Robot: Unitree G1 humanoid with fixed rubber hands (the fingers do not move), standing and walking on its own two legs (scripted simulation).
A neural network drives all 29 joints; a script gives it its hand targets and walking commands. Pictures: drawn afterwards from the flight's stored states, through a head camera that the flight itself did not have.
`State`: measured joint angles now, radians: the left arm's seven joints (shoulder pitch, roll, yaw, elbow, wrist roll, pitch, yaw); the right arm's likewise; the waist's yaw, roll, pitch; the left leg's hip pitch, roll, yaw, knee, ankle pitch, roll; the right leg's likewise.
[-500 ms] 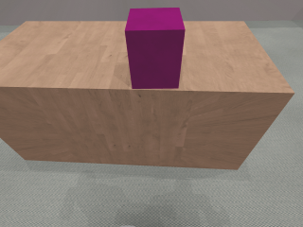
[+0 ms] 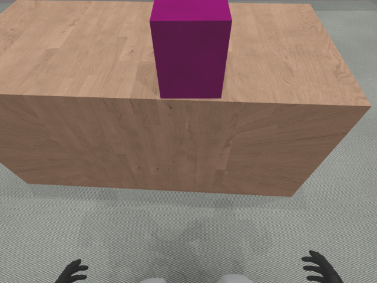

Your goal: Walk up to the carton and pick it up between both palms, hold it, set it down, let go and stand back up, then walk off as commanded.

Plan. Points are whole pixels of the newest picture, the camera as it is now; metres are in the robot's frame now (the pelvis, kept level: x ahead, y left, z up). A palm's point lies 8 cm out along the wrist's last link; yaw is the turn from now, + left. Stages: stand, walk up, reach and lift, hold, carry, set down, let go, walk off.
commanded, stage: walk off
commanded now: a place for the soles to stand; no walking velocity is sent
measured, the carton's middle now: (190, 45) +0.75 -0.01 +0.08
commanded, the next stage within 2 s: stand in 0.90 s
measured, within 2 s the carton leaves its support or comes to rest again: neither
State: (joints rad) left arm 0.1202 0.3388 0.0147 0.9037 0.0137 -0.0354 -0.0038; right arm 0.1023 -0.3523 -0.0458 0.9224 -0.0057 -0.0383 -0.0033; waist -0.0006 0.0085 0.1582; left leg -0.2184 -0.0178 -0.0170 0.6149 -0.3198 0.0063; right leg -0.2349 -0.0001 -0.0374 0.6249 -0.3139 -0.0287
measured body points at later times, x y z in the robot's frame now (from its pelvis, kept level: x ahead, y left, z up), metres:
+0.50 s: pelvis -0.01 +0.00 +0.00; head -0.04 -0.02 +0.45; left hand +0.04 +0.31 -0.11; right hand +0.06 -0.30 -0.13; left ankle +0.01 +0.12 -0.73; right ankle +0.02 -0.10 -0.73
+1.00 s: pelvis +0.00 +0.00 +0.01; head +0.01 -0.01 +0.46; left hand +0.12 +0.28 -0.11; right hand +0.10 -0.29 -0.12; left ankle +0.01 +0.12 -0.73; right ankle +0.02 -0.10 -0.73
